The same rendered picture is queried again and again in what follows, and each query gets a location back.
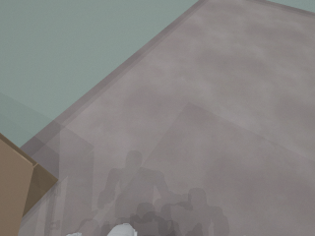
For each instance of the robot left thigh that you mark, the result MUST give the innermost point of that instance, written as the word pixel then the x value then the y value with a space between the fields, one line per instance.
pixel 123 230

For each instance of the cupboard door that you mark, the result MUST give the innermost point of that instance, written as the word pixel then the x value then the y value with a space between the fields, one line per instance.
pixel 15 180

